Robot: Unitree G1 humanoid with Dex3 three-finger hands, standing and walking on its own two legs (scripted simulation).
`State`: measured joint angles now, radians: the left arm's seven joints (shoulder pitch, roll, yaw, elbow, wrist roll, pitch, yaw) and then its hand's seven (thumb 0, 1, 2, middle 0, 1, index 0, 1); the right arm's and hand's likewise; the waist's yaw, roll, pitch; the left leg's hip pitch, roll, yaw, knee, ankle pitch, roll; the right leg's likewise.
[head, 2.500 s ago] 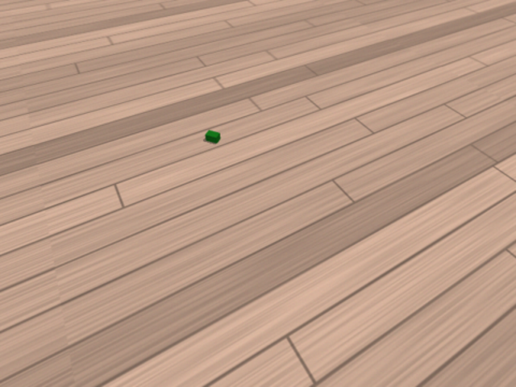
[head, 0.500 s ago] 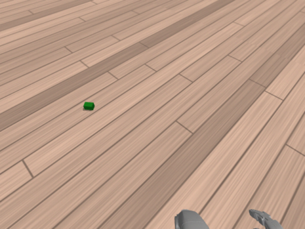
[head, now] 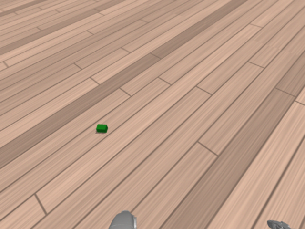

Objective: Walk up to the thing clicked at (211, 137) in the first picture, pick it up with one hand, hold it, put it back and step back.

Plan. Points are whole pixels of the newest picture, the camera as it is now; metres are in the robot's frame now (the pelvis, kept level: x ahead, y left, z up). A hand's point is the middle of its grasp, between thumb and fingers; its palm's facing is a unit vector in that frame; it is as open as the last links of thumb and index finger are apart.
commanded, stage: walk up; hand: left
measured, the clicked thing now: (102, 128) +0.91 +0.48 -0.73
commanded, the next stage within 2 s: none
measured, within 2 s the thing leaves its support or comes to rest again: neither
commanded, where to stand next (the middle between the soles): +0.49 +0.37 m, yaw -7 degrees
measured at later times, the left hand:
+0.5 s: hand (36, 185) +0.27 +0.41 -0.13, palm faces -0.08 -0.86 -0.51, open 7.4 cm
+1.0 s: hand out of the picture +0.37 +0.61 -0.14, palm faces -0.12 -0.86 -0.50, open 7.4 cm
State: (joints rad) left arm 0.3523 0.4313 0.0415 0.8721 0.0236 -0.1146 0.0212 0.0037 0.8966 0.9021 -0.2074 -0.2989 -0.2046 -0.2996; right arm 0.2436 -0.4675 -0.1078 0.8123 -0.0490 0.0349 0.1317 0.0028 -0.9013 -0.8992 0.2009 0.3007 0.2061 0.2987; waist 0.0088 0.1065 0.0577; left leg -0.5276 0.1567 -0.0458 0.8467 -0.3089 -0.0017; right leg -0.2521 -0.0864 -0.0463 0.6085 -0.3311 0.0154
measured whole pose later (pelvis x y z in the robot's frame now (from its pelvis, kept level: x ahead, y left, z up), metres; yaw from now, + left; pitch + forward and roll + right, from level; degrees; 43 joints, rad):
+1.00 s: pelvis +0.28 +0.30 -0.01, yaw -5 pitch -2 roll +0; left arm 0.30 0.47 0.05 0.96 0.00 -0.08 0.03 0.01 0.90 0.90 -0.20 -0.30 -0.20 -0.30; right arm 0.37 -0.44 -0.08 0.81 -0.04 0.01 0.08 0.00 -0.90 -0.90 0.20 0.30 0.21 0.30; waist -0.06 0.01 0.05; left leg -0.32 0.03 0.08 0.75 -0.40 0.04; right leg -0.57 -0.06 -0.07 1.07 -0.45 -0.03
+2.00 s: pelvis +0.40 +0.40 -0.01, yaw -8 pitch -2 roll +0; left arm 0.14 0.41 0.05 0.94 0.03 0.02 -0.03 0.00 0.90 0.90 -0.20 -0.30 -0.20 -0.30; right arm 0.17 -0.42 -0.02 0.98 -0.01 -0.04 -0.03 0.00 -0.90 -0.90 0.20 0.30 0.21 0.30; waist -0.01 0.00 0.09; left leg -0.41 0.09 0.01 0.77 -0.34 -0.02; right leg -0.35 -0.01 -0.03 0.79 -0.41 -0.01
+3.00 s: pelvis +0.42 +0.40 +0.02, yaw -7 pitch -1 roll +0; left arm 0.08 0.37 0.04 1.07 0.01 0.04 -0.03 0.00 0.90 0.90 -0.20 -0.30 -0.20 -0.30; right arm 0.11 -0.38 0.01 1.10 -0.01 -0.04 -0.02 0.00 -0.90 -0.90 0.20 0.30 0.21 0.30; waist 0.00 -0.01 0.07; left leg -0.23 0.04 -0.01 0.47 -0.22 -0.03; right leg -0.17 -0.01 -0.05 0.46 -0.28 -0.01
